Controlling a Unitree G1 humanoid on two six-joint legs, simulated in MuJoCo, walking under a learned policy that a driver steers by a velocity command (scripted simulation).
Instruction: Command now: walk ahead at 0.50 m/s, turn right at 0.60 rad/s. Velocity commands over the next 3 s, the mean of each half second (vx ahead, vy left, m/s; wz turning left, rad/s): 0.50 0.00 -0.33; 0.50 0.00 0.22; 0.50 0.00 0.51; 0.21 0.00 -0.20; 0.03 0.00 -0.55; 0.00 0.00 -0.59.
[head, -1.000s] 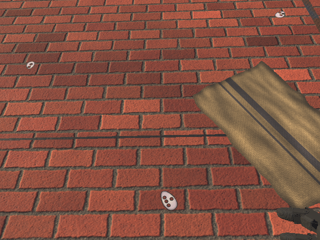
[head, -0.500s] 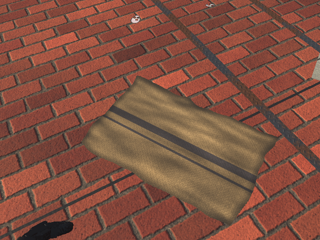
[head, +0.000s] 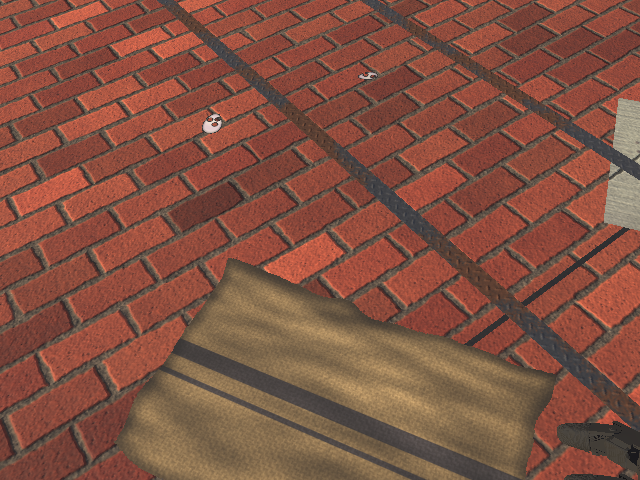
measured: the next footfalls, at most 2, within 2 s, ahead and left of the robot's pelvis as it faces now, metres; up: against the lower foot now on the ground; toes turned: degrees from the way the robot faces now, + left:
left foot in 0.02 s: +0.18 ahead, +0.13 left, +0.00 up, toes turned -5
right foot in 0.52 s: +0.42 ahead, -0.17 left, +0.00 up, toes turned -10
